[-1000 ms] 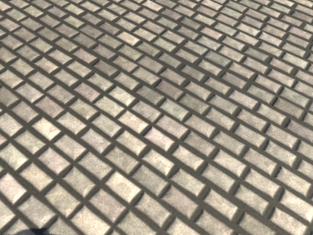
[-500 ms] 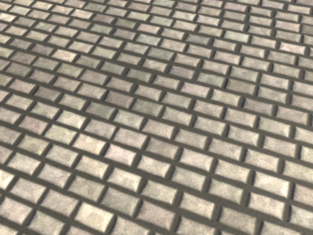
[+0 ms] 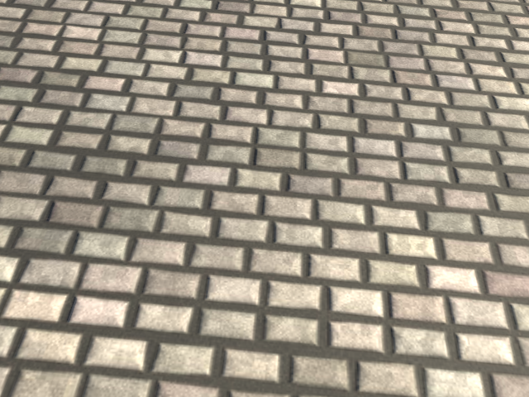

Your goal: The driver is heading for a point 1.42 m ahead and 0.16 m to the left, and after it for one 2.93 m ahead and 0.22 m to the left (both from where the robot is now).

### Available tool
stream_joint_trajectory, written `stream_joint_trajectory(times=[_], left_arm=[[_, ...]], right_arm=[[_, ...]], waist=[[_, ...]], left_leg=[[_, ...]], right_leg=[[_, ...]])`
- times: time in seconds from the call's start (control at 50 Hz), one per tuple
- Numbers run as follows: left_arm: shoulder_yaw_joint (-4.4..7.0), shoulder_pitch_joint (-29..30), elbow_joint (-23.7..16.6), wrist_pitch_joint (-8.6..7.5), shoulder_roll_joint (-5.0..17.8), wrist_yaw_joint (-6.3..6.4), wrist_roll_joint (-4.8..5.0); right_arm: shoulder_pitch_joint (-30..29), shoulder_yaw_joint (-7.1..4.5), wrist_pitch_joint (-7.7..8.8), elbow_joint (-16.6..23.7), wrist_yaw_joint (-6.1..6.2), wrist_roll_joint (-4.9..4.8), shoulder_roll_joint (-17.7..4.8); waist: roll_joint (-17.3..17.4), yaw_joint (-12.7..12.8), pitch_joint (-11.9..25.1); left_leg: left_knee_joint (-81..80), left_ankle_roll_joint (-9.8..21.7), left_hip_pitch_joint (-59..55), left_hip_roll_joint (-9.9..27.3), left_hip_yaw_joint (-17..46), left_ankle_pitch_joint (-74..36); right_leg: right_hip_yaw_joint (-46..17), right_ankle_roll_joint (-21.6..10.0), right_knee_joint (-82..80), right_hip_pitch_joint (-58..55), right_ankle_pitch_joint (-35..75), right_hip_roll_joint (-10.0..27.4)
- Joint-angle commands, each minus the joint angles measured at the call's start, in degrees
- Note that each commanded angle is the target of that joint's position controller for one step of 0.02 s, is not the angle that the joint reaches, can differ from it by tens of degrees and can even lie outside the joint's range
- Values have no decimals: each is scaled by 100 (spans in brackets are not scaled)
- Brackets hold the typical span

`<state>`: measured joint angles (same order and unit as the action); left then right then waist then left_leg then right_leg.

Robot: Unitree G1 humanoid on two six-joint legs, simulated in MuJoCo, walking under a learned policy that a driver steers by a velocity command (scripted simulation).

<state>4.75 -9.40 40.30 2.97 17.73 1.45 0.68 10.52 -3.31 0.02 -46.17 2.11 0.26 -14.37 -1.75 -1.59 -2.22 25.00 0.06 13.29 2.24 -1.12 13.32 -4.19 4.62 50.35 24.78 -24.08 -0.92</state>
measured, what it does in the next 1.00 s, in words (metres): steps on the spot: right foot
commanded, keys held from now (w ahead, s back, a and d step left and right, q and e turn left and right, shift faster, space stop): no key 1.00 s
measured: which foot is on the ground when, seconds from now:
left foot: down 0.00-1.00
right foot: up 0.00-0.08, down 0.10-1.00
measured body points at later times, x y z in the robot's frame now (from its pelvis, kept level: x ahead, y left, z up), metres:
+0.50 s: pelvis +0.01 -0.04 -0.01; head +0.01 -0.04 +0.44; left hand +0.15 +0.21 -0.12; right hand +0.08 -0.32 -0.14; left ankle +0.00 +0.12 -0.74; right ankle -0.01 -0.14 -0.74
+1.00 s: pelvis +0.00 -0.03 -0.01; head +0.01 -0.03 +0.44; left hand +0.08 +0.23 -0.15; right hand +0.04 -0.29 -0.15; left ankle +0.00 +0.12 -0.74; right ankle -0.01 -0.14 -0.74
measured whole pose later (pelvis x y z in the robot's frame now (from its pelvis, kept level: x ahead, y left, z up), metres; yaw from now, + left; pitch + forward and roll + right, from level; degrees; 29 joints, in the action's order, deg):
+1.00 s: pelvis +0.00 -0.03 -0.01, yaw -1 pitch -2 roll +0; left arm 1.6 -11.5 56.2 0.2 13.3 1.5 -0.1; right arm 12.2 -1.7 0.0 -61.0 2.5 0.2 -13.6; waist -0.1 -0.9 -2.2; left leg 27.9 -2.7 10.4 2.9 -0.4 15.7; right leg -1.6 -0.5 28.8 10.6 -16.4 -1.0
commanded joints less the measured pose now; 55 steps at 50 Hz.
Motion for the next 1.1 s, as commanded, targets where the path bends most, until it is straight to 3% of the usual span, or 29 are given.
stream_joint_trajectory(times=[0.02,0.06,0.08,0.1,0.12,0.14,0.16,0.18,0.2,0.24,0.28,0.44,0.68,1.1], left_arm=[[13,248,-481,-97,319,-34,2],[26,-97,-304,-103,295,-57,-9],[39,-180,-256,-102,355,-62,-36],[74,-276,-287,-95,595,-20,-67],[128,-329,-346,-51,994,48,-129],[-9,-65,-302,-111,558,-27,-203],[-76,294,-379,-193,315,-92,-208],[-95,358,-301,-255,238,-110,-216],[-82,323,-273,-304,327,-125,-205],[-91,197,-189,-349,353,-129,-173],[-113,87,-94,-363,296,-118,-158],[-120,107,131,-333,237,-88,-128],[-130,-57,736,-338,225,-43,-106],[-236,-324,1603,-324,136,35,-71]], right_arm=[[-81,-259,37,274,-38,-58,-1175],[-156,-212,24,226,-69,-147,-1116],[41,-167,44,124,-85,-175,-1004],[212,-92,107,90,-123,-60,-833],[393,13,198,148,-204,202,-521],[88,40,202,232,-167,122,-460],[-81,-2,168,202,-136,74,-703],[-175,3,147,173,-123,83,-685],[-155,-3,104,105,-97,93,-729],[-2,-36,65,17,-85,74,-899],[30,-17,81,-98,-96,52,-807],[68,-14,89,-471,-52,30,-768],[131,-2,58,-936,21,3,-739],[427,80,29,-1458,69,-9,-481]], waist=[[1349,-84,603],[1216,133,539],[1069,173,503],[624,102,767],[-683,-146,1017],[-1086,-27,973],[-741,-55,677],[-711,-56,617],[-697,-19,523],[-435,-3,299],[-210,20,245],[99,31,270],[111,31,196],[176,79,11]], left_leg=[[-464,1251,-652,1201,970,-2341],[-210,1086,-446,1104,897,-2239],[-104,832,-227,990,837,-1964],[185,419,226,786,662,-1280],[958,-25,933,247,120,514],[737,-210,629,158,156,1239],[646,-287,358,192,149,795],[407,-293,237,158,137,138],[279,-303,71,161,151,-299],[214,-284,-110,190,155,-549],[132,-259,-144,167,138,-592],[7,-288,-309,170,122,-732],[-29,-232,-364,140,86,-711],[-94,-180,-239,38,15,-537]], right_leg=[[454,-41,-1136,-440,109,11],[611,-250,-2521,-1156,1119,-72],[509,-416,-3220,-1649,1742,-42],[-145,-597,-3128,-2459,2735,492],[-1137,-1043,-2703,-3040,4540,1523],[-1324,-1654,-2897,-2033,3743,1807],[-1077,-1562,-2996,-1719,2903,1413],[-817,-1265,-2953,-1646,2357,1084],[-653,-1072,-2915,-1519,2070,878],[-537,-885,-2941,-1235,1791,693],[-424,-818,-2814,-1296,1850,589],[-272,-814,-2692,-1358,2098,462],[-63,-715,-2670,-1330,2033,304],[115,-625,-2711,-1252,1761,188]])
